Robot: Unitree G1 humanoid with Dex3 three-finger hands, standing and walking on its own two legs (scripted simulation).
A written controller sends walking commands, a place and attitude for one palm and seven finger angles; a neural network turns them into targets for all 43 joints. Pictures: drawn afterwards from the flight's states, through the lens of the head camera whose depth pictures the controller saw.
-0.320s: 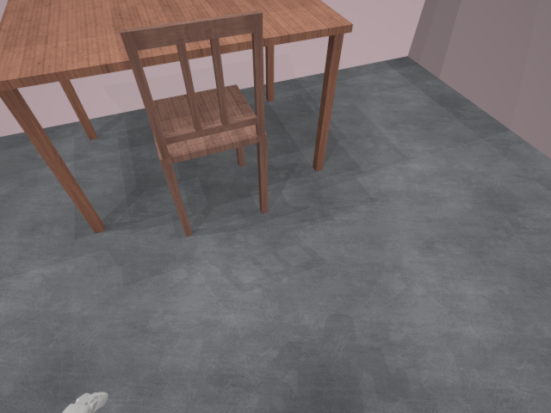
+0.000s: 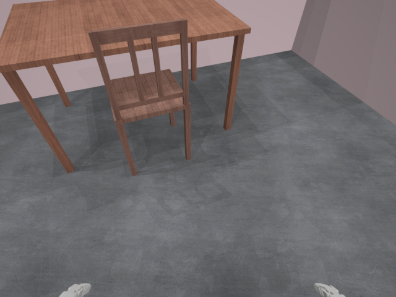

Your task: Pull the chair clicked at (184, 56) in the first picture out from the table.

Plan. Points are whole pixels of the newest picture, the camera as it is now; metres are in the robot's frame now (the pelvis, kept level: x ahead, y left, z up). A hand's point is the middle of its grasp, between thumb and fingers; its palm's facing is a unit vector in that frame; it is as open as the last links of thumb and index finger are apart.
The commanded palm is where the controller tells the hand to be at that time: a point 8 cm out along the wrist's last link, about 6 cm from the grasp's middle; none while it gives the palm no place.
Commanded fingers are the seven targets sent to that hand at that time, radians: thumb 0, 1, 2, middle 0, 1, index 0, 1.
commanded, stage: stand and wait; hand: left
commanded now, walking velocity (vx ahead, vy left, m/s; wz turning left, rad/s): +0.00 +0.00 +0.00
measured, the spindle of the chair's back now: (136, 72) +0.98 +0.34 -0.08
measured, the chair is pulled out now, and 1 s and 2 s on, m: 0.00 0.00 0.00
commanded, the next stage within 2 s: look at it before walking up in 0.50 s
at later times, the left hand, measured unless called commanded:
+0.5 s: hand out of the picture +0.06 +0.23 -0.15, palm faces -0.03 -0.94 -0.35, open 7.4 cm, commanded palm none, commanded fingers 0.00 0.90 0.90 -0.20 -0.30 -0.20 -0.30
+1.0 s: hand out of the picture +0.03 +0.23 -0.15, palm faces -0.04 -0.94 -0.33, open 7.3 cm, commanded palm none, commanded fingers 0.00 0.90 0.90 -0.20 -0.30 -0.20 -0.30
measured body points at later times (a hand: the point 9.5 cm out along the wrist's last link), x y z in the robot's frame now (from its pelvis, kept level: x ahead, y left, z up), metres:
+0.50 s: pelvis -0.02 -0.01 +0.00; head -0.02 -0.02 +0.45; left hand +0.06 +0.28 -0.12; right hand +0.05 -0.31 -0.13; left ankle -0.04 +0.12 -0.74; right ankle -0.03 -0.12 -0.74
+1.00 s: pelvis -0.04 -0.01 +0.01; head -0.03 -0.01 +0.46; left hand +0.04 +0.28 -0.13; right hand +0.03 -0.30 -0.13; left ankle -0.04 +0.12 -0.74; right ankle -0.03 -0.12 -0.74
